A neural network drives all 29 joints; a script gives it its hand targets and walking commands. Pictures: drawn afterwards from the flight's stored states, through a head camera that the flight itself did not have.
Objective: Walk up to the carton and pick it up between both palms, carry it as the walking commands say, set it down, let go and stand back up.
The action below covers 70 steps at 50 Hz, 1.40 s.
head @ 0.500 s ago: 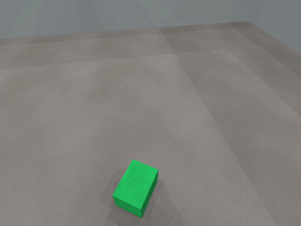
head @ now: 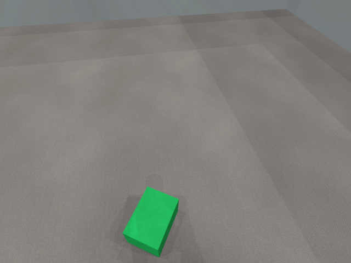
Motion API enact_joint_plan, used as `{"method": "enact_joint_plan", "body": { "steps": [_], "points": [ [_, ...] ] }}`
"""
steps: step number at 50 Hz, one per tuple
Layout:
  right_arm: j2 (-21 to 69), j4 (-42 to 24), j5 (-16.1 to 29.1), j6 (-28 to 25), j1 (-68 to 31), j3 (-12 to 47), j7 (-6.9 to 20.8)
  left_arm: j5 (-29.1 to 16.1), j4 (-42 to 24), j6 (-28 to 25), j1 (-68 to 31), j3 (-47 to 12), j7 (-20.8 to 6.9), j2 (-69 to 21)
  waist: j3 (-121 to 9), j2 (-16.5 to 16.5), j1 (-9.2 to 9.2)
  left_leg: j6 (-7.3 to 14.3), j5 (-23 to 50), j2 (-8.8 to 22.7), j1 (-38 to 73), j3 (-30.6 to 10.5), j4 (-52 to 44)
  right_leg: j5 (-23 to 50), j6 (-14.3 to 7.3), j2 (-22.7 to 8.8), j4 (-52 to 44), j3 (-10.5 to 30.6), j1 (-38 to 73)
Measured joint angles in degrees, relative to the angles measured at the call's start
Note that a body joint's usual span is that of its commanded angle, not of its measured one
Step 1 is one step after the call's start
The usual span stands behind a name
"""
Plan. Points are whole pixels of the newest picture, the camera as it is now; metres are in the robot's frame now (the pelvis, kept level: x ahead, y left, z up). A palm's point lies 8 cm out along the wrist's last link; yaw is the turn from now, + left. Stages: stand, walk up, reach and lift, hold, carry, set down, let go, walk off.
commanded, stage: walk up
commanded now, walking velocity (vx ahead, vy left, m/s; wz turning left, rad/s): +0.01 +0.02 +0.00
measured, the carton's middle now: (153, 220) +0.44 +0.09 -0.68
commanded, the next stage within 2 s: none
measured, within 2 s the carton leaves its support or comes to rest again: neither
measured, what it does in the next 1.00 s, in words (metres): shifts its weight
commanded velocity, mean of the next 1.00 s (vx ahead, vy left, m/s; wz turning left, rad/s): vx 0.00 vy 0.11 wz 0.00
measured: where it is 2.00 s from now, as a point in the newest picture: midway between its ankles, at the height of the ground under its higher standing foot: outside the picture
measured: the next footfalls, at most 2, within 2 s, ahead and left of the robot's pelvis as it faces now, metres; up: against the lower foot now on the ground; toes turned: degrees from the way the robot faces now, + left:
right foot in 1.30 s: +0.00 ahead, -0.03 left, +0.00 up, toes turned -4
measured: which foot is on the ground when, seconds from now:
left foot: down 0.00-1.00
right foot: down 0.00-1.00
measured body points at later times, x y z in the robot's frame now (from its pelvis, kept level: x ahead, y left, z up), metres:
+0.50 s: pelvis +0.01 +0.04 +0.00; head +0.03 +0.04 +0.45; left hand -0.01 +0.25 -0.16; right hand -0.03 -0.17 -0.15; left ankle -0.05 +0.11 -0.73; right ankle +0.03 -0.12 -0.73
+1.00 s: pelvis -0.01 +0.08 -0.01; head +0.00 +0.09 +0.44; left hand -0.04 +0.31 -0.18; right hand -0.02 -0.16 -0.16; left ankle -0.06 +0.15 -0.74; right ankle +0.03 -0.11 -0.73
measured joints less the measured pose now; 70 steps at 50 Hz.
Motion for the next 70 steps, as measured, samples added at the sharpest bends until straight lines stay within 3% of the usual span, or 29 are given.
{"method": "enact_joint_plan", "body": {
  "steps": [2,4,9,15,23,29,33,38,44,48,50,51,55,58,62,65,70],
  "points": [
    [-0.8,-0.9,-0.3,1.1,-1.5,-0.2,-0.2,0.2,-0.2,-0.1,-0.6,-0.2,0.5,-1.0,-0.9,0.4,0.13,-1.0,-3.0,0.2,-3.0,0.1,5.0,-1.0,0.7,-0.2,-0.1,-0.2,0.0],
    [-1.6,-1.8,-0.2,1.4,-3.1,0.0,-0.3,0.0,0.1,0.2,-0.8,-0.5,0.8,-2.0,-1.7,0.7,0.21,-1.0,0.1,0.4,-4.4,0.0,4.0,-0.5,1.1,-0.1,-1.1,-0.4,0.8],
    [-2.8,-4.0,-0.8,1.7,-5.7,-0.8,0.4,0.3,1.1,2.1,-0.7,-0.1,1.2,-2.2,-3.6,-0.5,1.06,2.2,2.0,-0.9,-3.8,1.1,0.0,-0.1,1.6,-1.3,-2.3,0.0,1.1],
    [-2.8,-4.6,-0.6,0.7,-5.9,-0.8,0.2,0.1,3.1,2.7,1.1,0.0,0.6,0.0,-3.1,-2.4,2.05,3.8,2.9,-3.2,-2.1,2.0,-2.6,0.1,3.0,-3.3,-2.3,0.7,1.5],
    [0.1,-2.3,0.0,-0.3,-4.3,0.6,0.0,0.0,5.5,2.4,3.9,-1.5,-0.3,-1.0,-0.5,-1.9,2.15,3.9,3.7,-3.4,1.3,2.1,-5.5,0.8,3.6,-3.4,-5.3,0.3,5.1],
    [-1.6,-2.4,-0.5,1.4,-3.8,-0.8,0.2,0.7,3.8,1.9,5.0,-0.9,0.9,-2.2,-0.2,0.3,3.32,4.6,1.4,-3.6,-2.5,2.0,-0.6,-0.3,4.4,-4.3,-2.2,0.1,2.3],
    [-2.4,-3.4,-0.3,1.0,-4.4,-1.3,-0.1,0.7,4.3,2.2,6.0,-0.6,1.4,-1.5,-0.7,-0.9,3.27,5.6,1.6,-4.6,-2.6,2.9,-1.0,-0.3,5.1,-5.6,-1.3,0.6,1.3],
    [-2.2,-4.5,-0.6,0.3,-4.7,-1.1,-0.1,0.1,4.4,3.6,6.8,-0.8,1.1,-1.1,-1.6,-1.7,2.57,6.9,2.6,-5.3,-1.6,4.0,-2.3,-1.3,4.1,-6.3,-0.3,-1.0,1.7],
    [-3.3,-5.9,-1.0,1.3,-4.0,-1.5,0.5,0.6,2.6,2.8,5.8,-0.8,1.5,-1.7,-1.6,0.4,2.83,6.3,0.2,-4.9,-5.5,3.7,2.9,-1.9,5.1,-7.4,2.6,-2.5,-0.7],
    [-4.2,-7.8,-1.4,2.6,-4.1,-1.4,0.9,0.9,1.4,2.6,5.9,-0.1,1.9,-0.9,-2.2,0.3,3.3,2.2,-4.9,-3.3,-11.7,1.9,14.3,-1.8,5.1,-8.1,4.2,-3.3,-2.9],
    [-4.9,-8.9,-1.7,2.4,-4.4,-1.1,1.3,0.7,1.4,3.5,6.5,0.5,1.5,-0.2,-2.5,-0.3,2.33,1.5,-3.2,-1.8,-10.7,-0.1,11.0,-2.6,5.4,-8.3,5.8,-2.9,-4.0],
    [-5.1,-9.1,-1.9,1.8,-4.5,-1.2,1.2,0.6,1.8,4.2,6.3,0.5,1.2,0.2,-2.5,-0.6,1.39,2.3,-3.2,-1.9,-10.6,0.1,10.2,-5.5,5.0,-8.4,7.8,-2.1,-4.9],
    [-4.6,-8.8,-1.1,1.0,-3.4,-2.0,0.4,0.4,1.1,5.6,5.0,0.2,0.6,0.3,-2.8,-0.2,0.07,5.8,0.2,-3.0,-8.3,1.5,5.4,-12.6,3.7,-4.9,17.3,1.9,-7.8],
    [-2.5,-6.2,-0.7,0.4,-2.8,-1.2,-0.1,0.7,-0.2,4.5,3.3,0.6,0.5,0.8,-2.3,-0.9,-0.01,5.8,3.5,-4.0,-5.0,1.5,-0.8,-11.7,2.9,-1.2,19.0,3.8,-6.1],
    [0.3,-4.9,-0.8,-0.2,-2.6,-0.2,-0.2,0.3,-1.3,3.9,2.2,-0.9,0.7,0.7,-1.7,-1.9,-0.22,5.8,5.1,-4.7,-3.1,1.9,-4.1,-11.2,1.1,1.2,10.5,3.9,-0.3],
    [1.8,-4.4,-0.5,-0.4,-2.8,0.2,-0.1,-0.3,-1.1,2.5,1.4,-2.0,0.7,-0.6,-0.8,-2.5,-0.08,5.8,4.6,-5.5,-3.0,2.6,-3.3,-3.7,0.1,1.0,-1.6,3.9,5.5],
    [2.5,-4.1,0.0,-0.7,-2.9,0.6,0.0,-0.3,1.0,1.5,0.8,-2.3,1.2,-1.9,0.0,-0.6,-0.47,5.3,6.3,-5.0,-1.2,1.2,-5.9,-3.2,0.0,2.1,-5.4,3.3,8.0]
  ]
}}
